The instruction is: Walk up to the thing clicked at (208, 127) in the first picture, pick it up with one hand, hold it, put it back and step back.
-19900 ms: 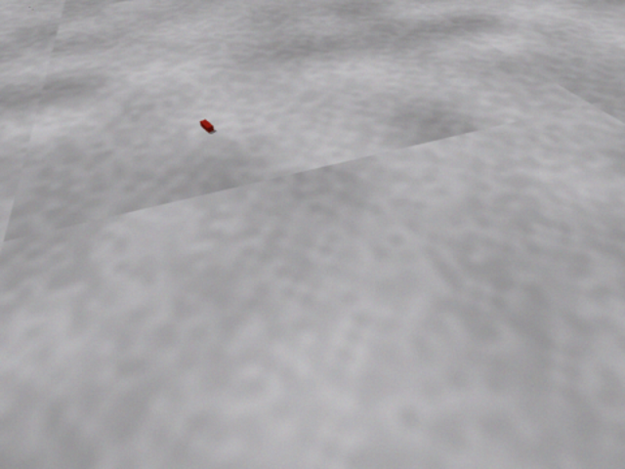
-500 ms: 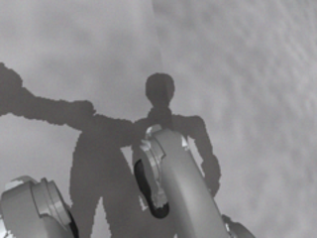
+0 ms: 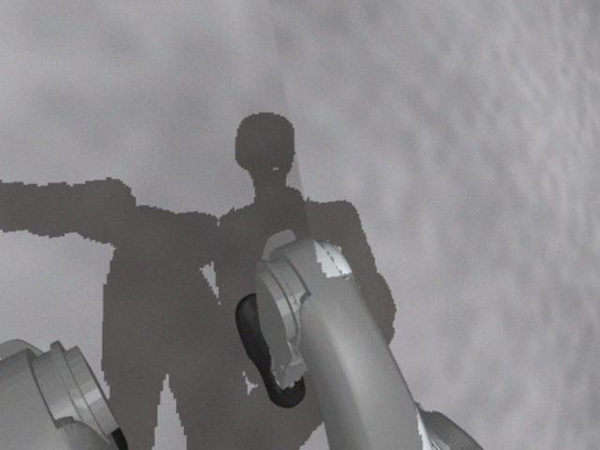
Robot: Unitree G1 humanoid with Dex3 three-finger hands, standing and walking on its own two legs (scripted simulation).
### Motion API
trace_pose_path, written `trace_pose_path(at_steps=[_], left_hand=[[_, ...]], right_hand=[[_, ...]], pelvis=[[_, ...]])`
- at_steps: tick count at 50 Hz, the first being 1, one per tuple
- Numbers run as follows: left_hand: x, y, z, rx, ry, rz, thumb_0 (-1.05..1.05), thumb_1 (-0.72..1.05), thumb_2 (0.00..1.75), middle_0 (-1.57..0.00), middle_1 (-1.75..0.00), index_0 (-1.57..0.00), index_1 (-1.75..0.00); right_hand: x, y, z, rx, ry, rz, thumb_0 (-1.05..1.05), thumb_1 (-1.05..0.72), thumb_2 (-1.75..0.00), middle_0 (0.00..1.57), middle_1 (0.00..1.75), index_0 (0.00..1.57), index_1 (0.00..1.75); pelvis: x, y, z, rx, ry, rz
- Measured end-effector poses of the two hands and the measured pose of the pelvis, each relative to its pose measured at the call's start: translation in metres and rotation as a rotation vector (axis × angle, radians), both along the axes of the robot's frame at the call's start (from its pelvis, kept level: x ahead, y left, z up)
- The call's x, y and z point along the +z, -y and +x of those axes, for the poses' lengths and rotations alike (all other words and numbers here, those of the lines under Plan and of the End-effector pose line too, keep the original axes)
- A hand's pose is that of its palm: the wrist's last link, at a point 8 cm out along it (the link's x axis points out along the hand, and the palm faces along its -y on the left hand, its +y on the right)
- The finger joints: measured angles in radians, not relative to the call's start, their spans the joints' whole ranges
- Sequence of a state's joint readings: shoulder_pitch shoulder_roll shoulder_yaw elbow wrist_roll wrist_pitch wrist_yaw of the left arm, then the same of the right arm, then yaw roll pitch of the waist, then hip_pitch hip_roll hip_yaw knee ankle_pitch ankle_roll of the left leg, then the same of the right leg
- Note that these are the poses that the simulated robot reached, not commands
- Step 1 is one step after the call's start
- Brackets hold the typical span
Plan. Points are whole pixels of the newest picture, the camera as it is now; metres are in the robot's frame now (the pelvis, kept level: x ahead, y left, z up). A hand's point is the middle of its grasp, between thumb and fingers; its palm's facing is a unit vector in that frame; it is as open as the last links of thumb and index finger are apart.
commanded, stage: rest palm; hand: left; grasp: from above
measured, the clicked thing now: out of the picture +0.49 +0.33 -0.29
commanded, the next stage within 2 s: close in 0.80 s
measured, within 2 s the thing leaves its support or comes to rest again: neither
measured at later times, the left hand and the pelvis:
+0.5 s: hand out of the picture +0.47 +0.32 -0.26, palm faces -0.45 -0.17 -0.88, open 13.2 cm; pelvis -0.01 +0.00 +0.00, yaw -1 degrees
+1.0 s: hand out of the picture +0.47 +0.31 -0.27, palm faces -0.44 -0.16 -0.88, open 12.7 cm; pelvis -0.01 +0.00 +0.01, yaw -2 degrees
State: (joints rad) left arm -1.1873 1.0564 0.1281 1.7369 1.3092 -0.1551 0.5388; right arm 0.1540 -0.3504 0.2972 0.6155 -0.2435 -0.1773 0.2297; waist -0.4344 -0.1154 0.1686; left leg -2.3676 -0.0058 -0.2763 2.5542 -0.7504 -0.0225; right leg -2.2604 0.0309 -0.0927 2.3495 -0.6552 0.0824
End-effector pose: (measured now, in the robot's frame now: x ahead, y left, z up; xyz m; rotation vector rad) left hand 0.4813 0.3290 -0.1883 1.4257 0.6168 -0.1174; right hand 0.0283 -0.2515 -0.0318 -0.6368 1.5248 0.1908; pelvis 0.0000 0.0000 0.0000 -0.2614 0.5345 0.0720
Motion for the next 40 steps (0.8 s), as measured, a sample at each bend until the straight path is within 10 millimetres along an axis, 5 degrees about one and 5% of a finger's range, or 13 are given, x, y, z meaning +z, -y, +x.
trace_pose_path(at_steps=[40], left_hand=[[-0.019,0.015,-0.008,-0.017,-0.004,-0.002,0.00,-0.32,0.80,-0.25,-0.84,-0.25,-0.84]], right_hand=[[0.009,-0.014,-0.012,0.044,-0.021,0.043,0.00,-0.90,-0.91,0.20,0.30,0.20,0.30]], pelvis=[[0.004,-0.004,-0.007,-0.013,0.034,-0.026]])
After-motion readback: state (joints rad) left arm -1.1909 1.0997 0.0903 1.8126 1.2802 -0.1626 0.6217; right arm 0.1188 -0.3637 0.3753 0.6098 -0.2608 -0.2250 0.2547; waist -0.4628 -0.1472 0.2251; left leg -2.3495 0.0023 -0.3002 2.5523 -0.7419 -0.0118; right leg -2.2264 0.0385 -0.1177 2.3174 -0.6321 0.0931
